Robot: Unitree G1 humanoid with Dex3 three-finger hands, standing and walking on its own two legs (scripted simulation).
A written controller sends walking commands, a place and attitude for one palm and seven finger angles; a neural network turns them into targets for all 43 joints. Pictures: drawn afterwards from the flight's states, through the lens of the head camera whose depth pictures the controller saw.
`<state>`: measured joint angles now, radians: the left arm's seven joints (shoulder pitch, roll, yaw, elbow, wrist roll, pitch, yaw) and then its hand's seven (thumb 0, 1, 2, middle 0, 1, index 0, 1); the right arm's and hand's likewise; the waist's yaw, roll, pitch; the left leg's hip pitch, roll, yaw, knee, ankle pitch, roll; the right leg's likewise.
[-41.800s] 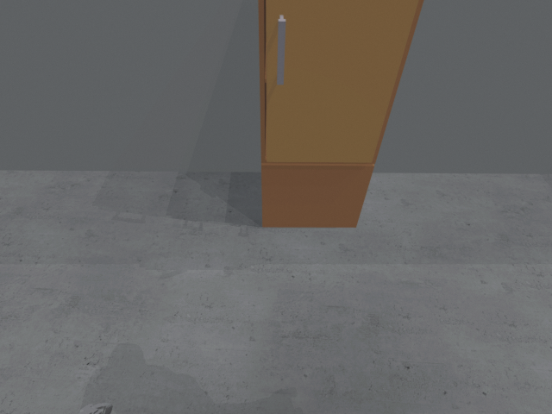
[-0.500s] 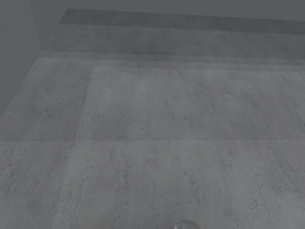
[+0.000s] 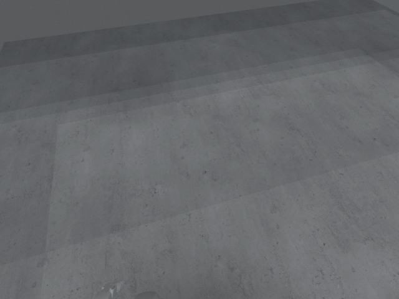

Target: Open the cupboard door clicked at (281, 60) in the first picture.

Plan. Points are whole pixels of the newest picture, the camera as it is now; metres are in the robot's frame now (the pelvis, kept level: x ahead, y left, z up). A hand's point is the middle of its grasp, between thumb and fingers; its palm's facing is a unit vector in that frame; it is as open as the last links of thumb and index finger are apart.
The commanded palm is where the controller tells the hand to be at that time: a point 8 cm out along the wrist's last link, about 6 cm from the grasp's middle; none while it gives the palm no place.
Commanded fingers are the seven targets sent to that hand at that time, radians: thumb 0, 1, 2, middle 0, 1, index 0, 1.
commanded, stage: turn to face it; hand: left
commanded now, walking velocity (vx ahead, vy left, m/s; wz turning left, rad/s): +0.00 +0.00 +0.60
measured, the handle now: out of the picture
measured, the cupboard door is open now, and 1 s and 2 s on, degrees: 42 42 42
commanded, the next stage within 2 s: none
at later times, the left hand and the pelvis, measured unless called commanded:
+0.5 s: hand out of the picture +0.08 +0.25 -0.17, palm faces +0.32 -0.91 -0.25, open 7.3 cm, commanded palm none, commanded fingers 0.00 0.90 0.90 -0.20 -0.30 -0.20 -0.30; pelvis +0.07 +0.03 +0.00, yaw +17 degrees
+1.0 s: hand out of the picture +0.02 +0.16 -0.17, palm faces +0.61 -0.76 -0.23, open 7.3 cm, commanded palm none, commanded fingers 0.00 0.90 0.90 -0.20 -0.30 -0.20 -0.30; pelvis +0.10 -0.02 +0.00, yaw +38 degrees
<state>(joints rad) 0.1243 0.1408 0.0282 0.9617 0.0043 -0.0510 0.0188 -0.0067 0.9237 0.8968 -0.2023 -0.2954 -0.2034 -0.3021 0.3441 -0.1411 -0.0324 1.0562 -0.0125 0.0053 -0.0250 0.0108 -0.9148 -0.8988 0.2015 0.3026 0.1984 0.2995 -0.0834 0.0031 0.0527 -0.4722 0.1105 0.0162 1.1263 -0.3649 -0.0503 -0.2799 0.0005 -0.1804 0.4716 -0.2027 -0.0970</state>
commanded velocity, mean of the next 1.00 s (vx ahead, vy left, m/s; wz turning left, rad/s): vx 0.00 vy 0.00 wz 0.60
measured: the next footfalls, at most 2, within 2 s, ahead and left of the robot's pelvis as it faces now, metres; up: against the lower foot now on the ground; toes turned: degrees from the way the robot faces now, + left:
left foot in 0.30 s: +0.10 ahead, +0.14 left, +0.00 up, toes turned +19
right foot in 0.68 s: +0.18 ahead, -0.12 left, +0.00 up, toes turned +22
